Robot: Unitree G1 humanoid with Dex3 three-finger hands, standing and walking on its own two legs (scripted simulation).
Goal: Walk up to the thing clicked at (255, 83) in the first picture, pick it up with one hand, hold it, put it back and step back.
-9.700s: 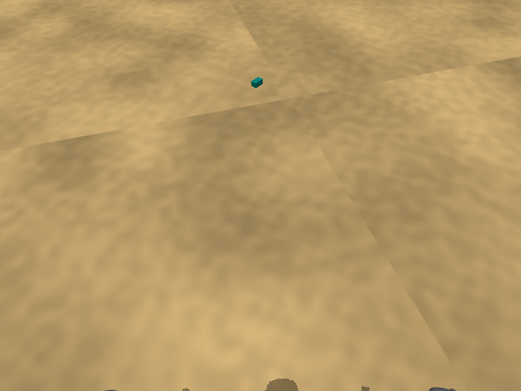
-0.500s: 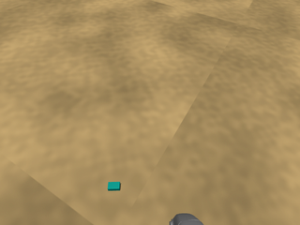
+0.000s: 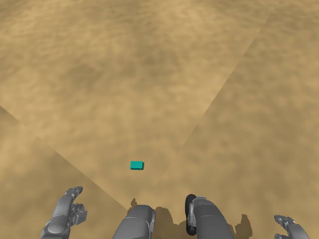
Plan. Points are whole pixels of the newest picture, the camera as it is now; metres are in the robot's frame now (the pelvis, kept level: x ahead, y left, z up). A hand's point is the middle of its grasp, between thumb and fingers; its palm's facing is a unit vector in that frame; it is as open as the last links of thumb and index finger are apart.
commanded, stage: walk up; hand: left
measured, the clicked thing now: (137, 165) +0.47 +0.21 -0.73
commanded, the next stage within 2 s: stand in 1.58 s
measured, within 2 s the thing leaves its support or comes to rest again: neither
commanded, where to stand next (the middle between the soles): +0.07 -0.01 m, yaw -4 degrees
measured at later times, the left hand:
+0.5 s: hand out of the picture -0.07 +0.29 -0.15, palm faces -0.10 -0.91 -0.39, open 7.4 cm
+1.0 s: hand out of the picture +0.04 +0.27 -0.13, palm faces -0.12 -0.92 -0.38, open 7.4 cm
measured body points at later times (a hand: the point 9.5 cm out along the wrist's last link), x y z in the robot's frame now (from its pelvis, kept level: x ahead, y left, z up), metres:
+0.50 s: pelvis -0.09 +0.01 +0.01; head -0.07 +0.02 +0.46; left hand -0.06 +0.34 -0.12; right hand -0.01 -0.33 -0.08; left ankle -0.05 +0.12 -0.71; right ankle -0.14 -0.13 -0.71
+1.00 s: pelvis -0.08 +0.02 +0.02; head -0.06 +0.03 +0.46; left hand +0.05 +0.32 -0.10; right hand -0.05 -0.30 -0.10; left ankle -0.04 +0.14 -0.71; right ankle -0.09 -0.12 -0.71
